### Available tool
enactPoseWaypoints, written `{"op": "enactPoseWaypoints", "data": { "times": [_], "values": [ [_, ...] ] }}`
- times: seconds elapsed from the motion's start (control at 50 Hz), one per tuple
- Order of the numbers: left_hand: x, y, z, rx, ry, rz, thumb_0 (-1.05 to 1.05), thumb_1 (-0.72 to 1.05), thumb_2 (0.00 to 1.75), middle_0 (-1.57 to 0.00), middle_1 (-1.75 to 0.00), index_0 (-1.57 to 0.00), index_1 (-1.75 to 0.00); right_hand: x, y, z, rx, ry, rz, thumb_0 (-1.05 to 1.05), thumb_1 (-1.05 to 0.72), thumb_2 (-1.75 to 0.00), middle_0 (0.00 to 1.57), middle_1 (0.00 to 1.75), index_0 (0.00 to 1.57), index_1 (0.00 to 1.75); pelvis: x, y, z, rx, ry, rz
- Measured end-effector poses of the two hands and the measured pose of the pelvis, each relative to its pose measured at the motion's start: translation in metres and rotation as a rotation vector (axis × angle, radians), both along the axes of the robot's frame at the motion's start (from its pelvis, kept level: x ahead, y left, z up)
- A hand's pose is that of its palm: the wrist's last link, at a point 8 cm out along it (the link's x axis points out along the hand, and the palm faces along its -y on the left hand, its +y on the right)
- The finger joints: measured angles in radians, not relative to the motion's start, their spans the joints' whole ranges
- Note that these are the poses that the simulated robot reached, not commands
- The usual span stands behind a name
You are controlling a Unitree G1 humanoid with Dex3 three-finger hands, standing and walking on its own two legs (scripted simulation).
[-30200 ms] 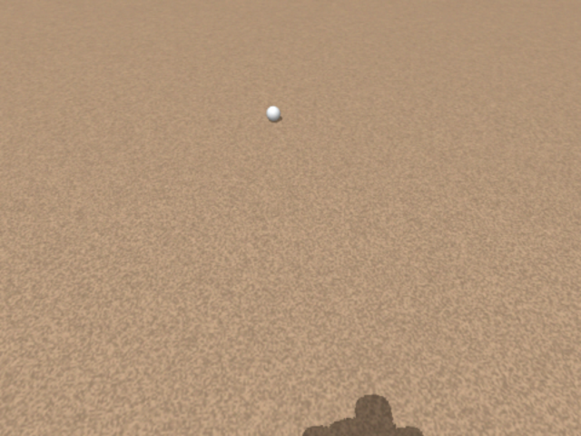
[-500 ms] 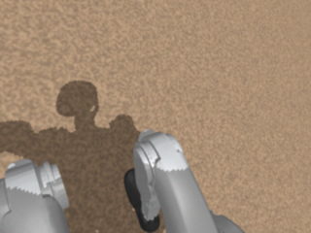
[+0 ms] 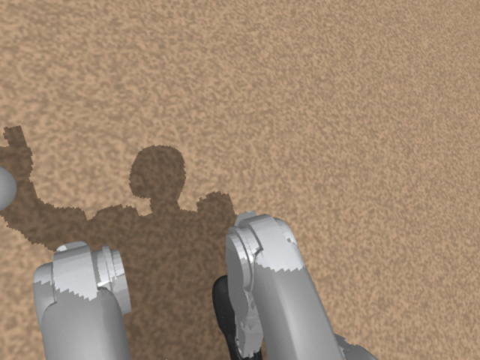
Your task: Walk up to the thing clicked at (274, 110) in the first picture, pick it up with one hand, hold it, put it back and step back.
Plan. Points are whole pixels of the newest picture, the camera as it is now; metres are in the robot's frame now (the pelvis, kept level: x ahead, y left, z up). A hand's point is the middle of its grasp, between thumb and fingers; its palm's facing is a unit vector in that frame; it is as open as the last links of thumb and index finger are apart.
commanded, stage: withdraw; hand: left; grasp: from above
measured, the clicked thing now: out of the picture +0.42 +0.34 -0.26
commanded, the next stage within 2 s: home in 0.56 s
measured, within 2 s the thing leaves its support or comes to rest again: rests again in 0.86 s
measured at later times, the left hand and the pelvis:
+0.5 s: hand out of the picture +0.38 +0.33 -0.08, palm faces -0.49 -0.13 -0.86, open 14.0 cm; pelvis -0.02 -0.02 +0.06, yaw +7 degrees
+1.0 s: hand out of the picture +0.40 +0.34 -0.09, palm faces -0.28 -0.28 -0.92, open 12.2 cm; pelvis +0.00 +0.00 +0.05, yaw +6 degrees
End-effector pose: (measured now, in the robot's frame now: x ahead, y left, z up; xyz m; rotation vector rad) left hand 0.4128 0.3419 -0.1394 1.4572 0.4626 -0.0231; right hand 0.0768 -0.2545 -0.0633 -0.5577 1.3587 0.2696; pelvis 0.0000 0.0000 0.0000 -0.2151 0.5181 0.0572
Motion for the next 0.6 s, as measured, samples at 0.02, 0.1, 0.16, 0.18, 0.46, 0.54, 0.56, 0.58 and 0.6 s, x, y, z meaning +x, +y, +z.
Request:
{"op": "enactPoseWaypoints", "data": {
  "times": [0.02,0.1,0.16,0.18,0.46,0.54,0.56,0.58,0.6],
  "values": [
    [0.000,0.002,0.010,0.009,-0.008,0.005,0.00,-0.50,0.98,-0.09,-1.01,-0.09,-1.00,0.004,0.000,-0.001,0.009,-0.009,-0.020,0.00,-0.91,-0.90,0.20,0.30,0.20,0.30,0.001,0.000,0.003,0.004,0.012,0.004],
    [-0.004,0.005,0.055,0.049,0.013,0.021,0.00,-0.50,0.99,-0.09,-1.00,-0.09,-1.00,0.022,0.001,-0.003,0.051,-0.054,-0.094,0.00,-0.91,-0.90,0.20,0.30,0.20,0.30,0.000,-0.002,0.019,0.029,0.048,0.023],
    [-0.007,0.005,0.089,0.057,0.049,0.036,0.00,-0.51,1.00,-0.09,-1.00,-0.09,-1.00,0.035,0.002,0.001,0.078,-0.089,-0.125,0.00,-0.91,-0.90,0.20,0.30,0.20,0.30,-0.003,-0.004,0.034,0.049,0.058,0.036],
    [-0.008,0.004,0.100,0.056,0.062,0.039,0.00,-0.51,1.00,-0.09,-1.00,-0.09,-1.00,0.038,0.002,0.004,0.084,-0.101,-0.131,0.00,-0.91,-0.90,0.20,0.30,0.20,0.30,-0.004,-0.005,0.039,0.056,0.060,0.040],
    [-0.022,-0.008,0.129,-0.030,0.212,-0.059,0.00,-0.52,1.02,-0.09,-1.01,-0.08,-1.02,0.027,-0.025,0.034,-0.046,-0.124,-0.136,0.00,-0.91,-0.90,0.20,0.30,0.20,0.30,-0.018,-0.017,0.065,0.100,0.040,0.060],
    [-0.025,-0.007,0.105,-0.029,0.211,-0.093,0.00,-0.52,1.02,-0.09,-1.01,-0.08,-1.02,0.013,-0.032,0.028,-0.100,-0.081,-0.127,0.00,-0.91,-0.90,0.20,0.30,0.20,0.30,-0.019,-0.016,0.053,0.094,0.032,0.057],
    [-0.026,-0.007,0.097,-0.031,0.212,-0.097,0.00,-0.51,1.02,-0.09,-1.01,-0.08,-1.02,0.009,-0.032,0.026,-0.110,-0.072,-0.125,0.00,-0.90,-0.90,0.20,0.30,0.20,0.30,-0.020,-0.016,0.049,0.092,0.029,0.056],
    [-0.026,-0.007,0.089,-0.034,0.211,-0.101,0.00,-0.51,1.01,-0.09,-1.01,-0.08,-1.01,0.006,-0.033,0.024,-0.119,-0.063,-0.122,0.00,-0.90,-0.90,0.20,0.30,0.20,0.30,-0.020,-0.015,0.045,0.090,0.026,0.055],
    [-0.026,-0.007,0.081,-0.038,0.206,-0.103,0.00,-0.51,1.01,-0.09,-1.01,-0.09,-1.01,0.002,-0.033,0.021,-0.128,-0.054,-0.120,0.00,-0.90,-0.90,0.20,0.30,0.20,0.30,-0.020,-0.015,0.041,0.087,0.022,0.054]
  ]
}}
